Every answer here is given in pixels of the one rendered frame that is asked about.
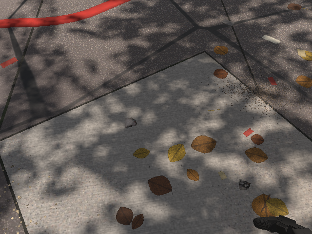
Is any right robot hand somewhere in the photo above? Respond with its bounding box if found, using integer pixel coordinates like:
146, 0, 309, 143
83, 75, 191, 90
253, 215, 312, 234

